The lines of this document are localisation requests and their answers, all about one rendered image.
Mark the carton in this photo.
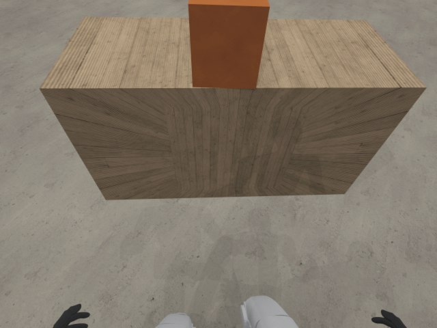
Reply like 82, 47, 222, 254
188, 0, 270, 89

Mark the left robot hand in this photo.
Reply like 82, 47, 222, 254
53, 304, 90, 328

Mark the right robot hand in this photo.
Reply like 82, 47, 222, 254
371, 310, 407, 328

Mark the pedestal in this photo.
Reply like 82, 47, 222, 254
39, 16, 427, 200

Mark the right robot thigh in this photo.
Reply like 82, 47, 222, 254
240, 296, 299, 328

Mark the robot thigh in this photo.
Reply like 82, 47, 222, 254
155, 314, 196, 328
240, 296, 299, 328

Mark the left robot thigh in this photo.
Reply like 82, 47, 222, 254
155, 314, 196, 328

